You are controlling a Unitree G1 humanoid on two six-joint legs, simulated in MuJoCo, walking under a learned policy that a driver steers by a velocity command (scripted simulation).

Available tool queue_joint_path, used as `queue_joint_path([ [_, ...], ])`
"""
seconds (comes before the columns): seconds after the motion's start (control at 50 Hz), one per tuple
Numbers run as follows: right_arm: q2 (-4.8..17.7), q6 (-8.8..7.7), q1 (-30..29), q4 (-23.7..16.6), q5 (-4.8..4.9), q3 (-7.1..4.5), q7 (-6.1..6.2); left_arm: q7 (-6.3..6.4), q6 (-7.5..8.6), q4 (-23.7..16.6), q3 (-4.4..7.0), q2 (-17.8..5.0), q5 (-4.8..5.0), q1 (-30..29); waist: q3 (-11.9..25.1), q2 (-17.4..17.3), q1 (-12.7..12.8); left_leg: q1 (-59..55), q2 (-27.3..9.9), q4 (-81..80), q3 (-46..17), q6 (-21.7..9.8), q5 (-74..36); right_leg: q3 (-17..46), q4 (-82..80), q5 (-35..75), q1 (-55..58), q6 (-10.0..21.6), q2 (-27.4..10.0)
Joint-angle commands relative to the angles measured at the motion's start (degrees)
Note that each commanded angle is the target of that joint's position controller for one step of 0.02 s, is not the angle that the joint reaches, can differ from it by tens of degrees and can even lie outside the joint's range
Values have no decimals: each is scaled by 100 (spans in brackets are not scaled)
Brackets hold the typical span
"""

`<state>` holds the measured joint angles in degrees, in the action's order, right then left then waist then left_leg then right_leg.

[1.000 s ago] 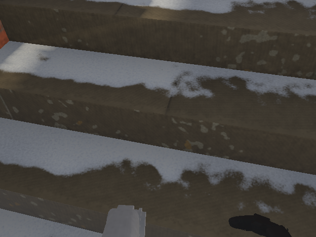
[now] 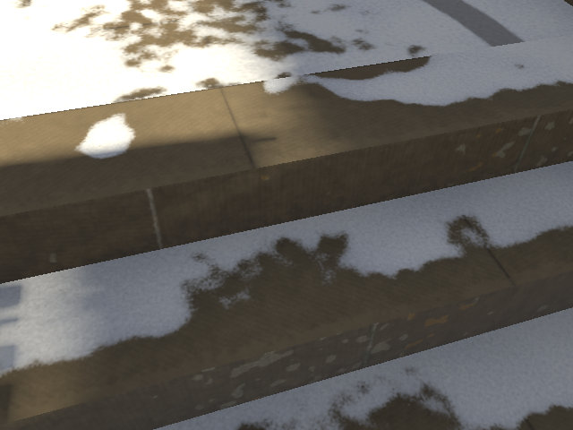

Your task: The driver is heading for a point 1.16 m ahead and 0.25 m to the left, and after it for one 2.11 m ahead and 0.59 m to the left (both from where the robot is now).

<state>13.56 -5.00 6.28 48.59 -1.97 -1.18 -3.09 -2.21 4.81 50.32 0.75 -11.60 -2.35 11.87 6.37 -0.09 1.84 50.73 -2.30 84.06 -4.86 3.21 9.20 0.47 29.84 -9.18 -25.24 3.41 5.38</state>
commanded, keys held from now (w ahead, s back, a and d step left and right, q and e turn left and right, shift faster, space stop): no key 0.36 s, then w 0.64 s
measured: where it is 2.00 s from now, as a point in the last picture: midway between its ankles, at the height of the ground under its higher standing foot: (259, 256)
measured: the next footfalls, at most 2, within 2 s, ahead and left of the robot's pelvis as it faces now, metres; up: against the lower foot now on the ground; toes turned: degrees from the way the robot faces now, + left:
left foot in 0.08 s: +0.08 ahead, +0.14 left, +0.00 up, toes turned +1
left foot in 1.06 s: +0.37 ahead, +0.15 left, +0.18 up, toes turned +3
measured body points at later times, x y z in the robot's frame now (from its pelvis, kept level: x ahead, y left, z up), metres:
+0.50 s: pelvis +0.05 +0.05 +0.01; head +0.04 +0.05 +0.46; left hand +0.14 +0.27 -0.13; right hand +0.18 -0.18 -0.11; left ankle +0.04 +0.14 -0.73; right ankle +0.06 -0.09 -0.73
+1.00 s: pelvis +0.19 +0.04 +0.03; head +0.22 +0.04 +0.48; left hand +0.06 +0.25 -0.11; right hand +0.51 -0.08 +0.03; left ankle +0.33 +0.14 -0.49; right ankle +0.06 -0.09 -0.72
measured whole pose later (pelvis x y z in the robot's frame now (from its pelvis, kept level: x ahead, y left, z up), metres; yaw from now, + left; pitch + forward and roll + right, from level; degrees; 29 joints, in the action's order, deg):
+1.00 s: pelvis +0.19 +0.04 +0.03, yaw -2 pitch +4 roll +2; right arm 1.6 -0.7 -9.9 27.6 0.2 4.8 0.9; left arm 1.1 4.9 61.8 0.0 -8.7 1.3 33.3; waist 0.9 3.6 3.8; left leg 68.5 -2.7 97.2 6.1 -8.9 27.5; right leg -0.8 4.4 -11.5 4.4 1.0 -4.1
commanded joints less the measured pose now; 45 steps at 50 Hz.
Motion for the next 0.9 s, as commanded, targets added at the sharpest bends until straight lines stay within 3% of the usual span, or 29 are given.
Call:
queue_joint_path([
  [0.02, 417, 56, 797, -151, -77, -154, 92, 2, 258, -1160, 213, -782, 205, -1756, 101, 136, -751, -3101, -242, -2770, 127, 353, 38, 624, -763, 1964, -866, 838, -1057],
  [0.06, 99, 201, 992, -89, -51, -62, 137, -157, 267, -874, 135, -405, 464, -1339, -131, 203, -721, -3082, -305, -4871, 274, 358, 90, 1039, -41, 1989, 205, 982, -1359],
  [0.08, 100, 184, 721, -101, 59, -43, 117, -248, 193, -596, 117, -185, 592, -526, -172, 38, -428, -2983, -65, -6058, 666, 247, -438, 1138, 292, 1664, 688, 956, -1290],
  [0.1, 375, 102, 647, -126, 85, -83, 127, -358, 100, -326, 128, -17, 447, 623, 252, -174, 109, -3459, -324, -5857, 142, -279, -2095, 979, 707, 1267, 968, 438, -890],
  [0.12, 726, 32, -310, -466, 237, -42, -5, -416, 45, -206, 140, 79, 255, 1550, 684, -885, 1004, -3781, -634, -5407, -360, -1123, -3265, 454, 665, 114, 805, -89, -463],
  [0.14, 402, 1, -915, -627, 317, -12, -189, -445, 15, -332, 122, -139, 214, 739, 472, -565, 708, -3233, -537, -5450, -374, -1061, -1432, 125, 346, -248, 788, -324, -483],
  [0.16, 252, -11, -508, -474, 292, -37, -291, -418, -62, -553, 154, -320, 185, -275, 66, -310, 196, -2891, -397, -5693, -299, -840, -195, 83, 374, -508, 675, -336, -527],
  [0.2, 349, -41, -435, -464, 263, -89, -289, -284, -134, -695, 245, -578, 260, -837, -230, -331, -89, -3310, -427, -5900, -463, -738, 557, 215, 287, -751, -37, -271, -518],
  [0.24, 285, -46, -320, -367, 215, -31, -213, -163, -101, -764, 249, -530, 297, -1076, -108, -222, -186, -3593, -600, -6026, -680, -697, 603, 321, 207, -462, -70, -312, -632],
  [0.28, 204, -39, -234, -338, 249, -2, -201, -89, -59, -724, 259, -464, 307, -1020, -41, -271, -180, -3739, -512, -5955, -502, -679, 314, 326, 161, -287, 49, -334, -651],
  [0.34, 211, 13, -102, -359, 181, -36, -201, -69, -20, -683, 269, -453, 260, -922, -26, -244, -247, -4029, -399, -5831, -240, -757, -165, 288, 129, -203, -43, -290, -603],
  [0.36, 135, 82, 456, -212, 151, -32, 361, 128, -101, -392, 107, 162, 187, 35, 327, -406, -25, -3985, -644, -6153, -190, -703, -1031, 563, -240, 348, 959, -236, -835],
  [0.38, 101, 108, 425, -142, 143, -5, 538, 240, -137, -246, 107, 68, 192, 62, 32, -152, -68, -4038, -459, -6120, -40, -628, -945, 577, -365, 397, 956, -234, -786],
  [0.4, 115, 139, 404, -152, 120, -12, 609, 302, -160, -223, 124, -37, 162, -35, -158, -49, -131, -4104, -378, -6166, 11, -615, -598, 571, -435, 308, 820, -230, -738],
  [0.46, 274, 229, 376, -229, 153, -104, 573, 351, -163, -137, 190, -229, 110, 49, -444, -397, -251, -4289, -338, -6515, -118, -816, 1157, 304, -162, -553, 430, -113, -512],
  [0.54, 563, 334, 732, -194, 153, -285, 539, 332, -85, -174, 232, -210, 45, 277, -1028, -554, -346, -4035, -798, -6988, -722, -1308, 3172, -162, 500, -1478, -259, 74, -394],
  [0.58, 590, 307, 863, -156, 169, -354, 520, 284, -52, -252, 201, -93, 8, 258, -1262, -529, -391, -3857, -979, -7000, -869, -1480, 3231, -288, 609, -1432, -328, 114, -481],
  [0.62, 490, 269, 594, -210, 145, -339, 475, 237, -6, -234, 182, -7, 8, 649, -1215, -401, -162, -3573, -887, -6742, -639, -1497, 2571, -293, 308, -1170, 137, 240, -525],
  [0.64, 389, 253, 378, -261, 151, -310, 460, 231, 27, -139, 210, -82, 25, 1029, -1143, -183, 23, -3414, -655, -6352, -316, -1417, 2126, -109, 24, -1192, 545, 334, -514],
  [0.66, 237, 220, 289, -320, 176, -260, 430, 239, 73, -55, 267, -276, 27, 1351, -1073, 421, 104, -3185, -258, -5617, 162, -1276, 1540, 474, -373, -1247, 969, 453, -722],
  [0.7, 35, 122, 399, -397, 127, -153, 362, 335, 25, 87, 411, -703, 105, 1965, -777, 1831, 195, -2054, 215, -3786, 990, -993, 1047, 2221, -1320, -379, 2300, 981, -1653],
  [0.72, 70, 82, 452, -344, 126, -161, 315, 380, -52, 151, 434, -710, 106, 2342, -633, 1810, 393, -1361, 331, -2920, 1116, -924, 1457, 2814, -1501, 438, 2928, 1335, -2008],
  [0.74, 117, 74, 247, -357, 137, -194, 297, 408, -73, 188, 435, -705, 40, 2612, -630, 1336, 597, -699, 382, -1433, 1181, -848, 1900, 3051, -1493, 1545, 3317, 1729, -2356],
  [0.76, 6, 102, -150, -488, 171, -202, 327, 428, -52, 221, 472, -833, -47, 2810, -594, 815, 765, 162, 390, 911, 1123, -750, 2300, 3111, -1405, 2271, 3559, 2104, -2625],
  [0.78, -327, 111, -713, -831, 200, -112, 394, 420, 0, 264, 523, -1035, -91, 2769, -520, 675, 790, 1339, 262, 2983, 745, -790, 2517, 2923, -1351, 2294, 3856, 2155, -2719],
  [0.8, -601, 97, -1504, -1315, 185, 10, 476, 414, 44, 381, 502, -867, -133, 2903, -525, 525, 865, 2628, 254, 4553, 366, -962, 2716, 2649, -1318, 1735, 4178, 1892, -2758],
  [0.84, -943, 75, -2106, -1907, 107, 221, 556, 354, 137, 746, 305, -303, -144, 3191, -665, 177, 752, 4096, 304, 5935, -329, -1378, 3365, 2100, -1196, 526, 4252, 1124, -2685],
  [0.88, -1078, 115, -2091, -2213, 138, 365, 501, 285, 200, 837, 154, -96, -33, 2767, -1024, 48, 321, 4178, 329, 5657, -259, -1425, 3231, 1610, -1819, -981, 3251, 703, -2559],
  [0.9, -1127, 200, -2075, -2382, 127, 459, 473, 266, 210, 824, 102, -115, 87, 2316, -1288, -42, -83, 3555, 167, 4874, 11, -1402, 2839, 1225, -2284, -1361, 2052, 524, -2312],
])
Keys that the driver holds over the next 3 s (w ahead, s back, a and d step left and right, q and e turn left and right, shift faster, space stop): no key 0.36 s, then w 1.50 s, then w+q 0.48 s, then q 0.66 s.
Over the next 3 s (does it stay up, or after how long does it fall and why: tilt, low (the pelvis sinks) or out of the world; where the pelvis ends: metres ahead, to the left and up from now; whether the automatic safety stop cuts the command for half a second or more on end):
stays up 1.17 0.11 0.54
